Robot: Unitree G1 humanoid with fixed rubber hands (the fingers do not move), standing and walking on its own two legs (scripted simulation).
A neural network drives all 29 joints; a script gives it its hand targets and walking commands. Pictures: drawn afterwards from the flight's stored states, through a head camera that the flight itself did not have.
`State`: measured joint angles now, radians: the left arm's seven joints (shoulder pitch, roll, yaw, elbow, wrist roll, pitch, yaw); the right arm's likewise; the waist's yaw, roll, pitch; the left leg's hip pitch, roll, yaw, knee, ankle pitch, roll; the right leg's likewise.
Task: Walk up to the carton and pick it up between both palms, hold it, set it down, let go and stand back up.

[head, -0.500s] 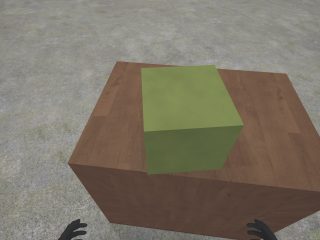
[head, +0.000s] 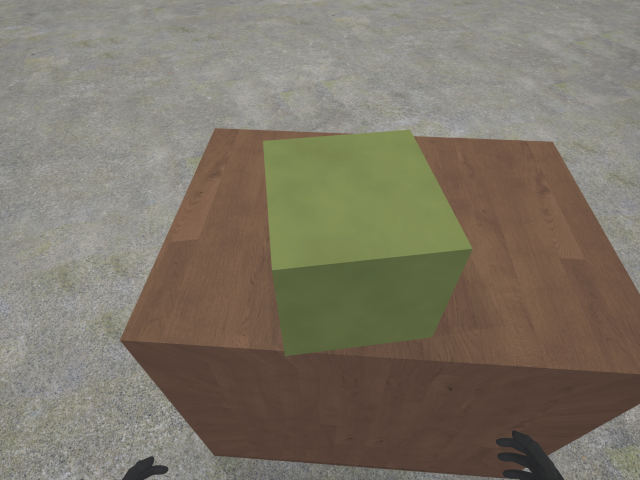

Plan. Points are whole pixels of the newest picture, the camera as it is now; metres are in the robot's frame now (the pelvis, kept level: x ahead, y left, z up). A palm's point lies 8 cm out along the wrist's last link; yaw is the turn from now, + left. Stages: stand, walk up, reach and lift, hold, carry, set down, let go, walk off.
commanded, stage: walk up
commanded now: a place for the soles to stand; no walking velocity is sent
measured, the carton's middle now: (348, 240) +0.44 -0.02 +0.04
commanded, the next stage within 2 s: reach and lift in 1.26 s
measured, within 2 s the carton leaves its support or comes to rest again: neither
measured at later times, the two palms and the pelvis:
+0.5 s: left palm (144, 446) +0.18 +0.25 -0.07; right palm out of the picture +0.10 -0.29 -0.09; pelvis +0.01 +0.00 -0.01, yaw -7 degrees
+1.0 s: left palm (153, 442) +0.19 +0.24 -0.08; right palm out of the picture +0.06 -0.29 -0.09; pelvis +0.01 +0.01 -0.01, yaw -12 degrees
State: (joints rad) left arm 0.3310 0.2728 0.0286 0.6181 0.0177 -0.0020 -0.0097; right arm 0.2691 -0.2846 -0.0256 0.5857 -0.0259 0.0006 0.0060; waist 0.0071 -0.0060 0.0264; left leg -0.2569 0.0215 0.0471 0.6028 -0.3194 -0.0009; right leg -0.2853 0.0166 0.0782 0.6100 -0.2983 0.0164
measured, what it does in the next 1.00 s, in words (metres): stands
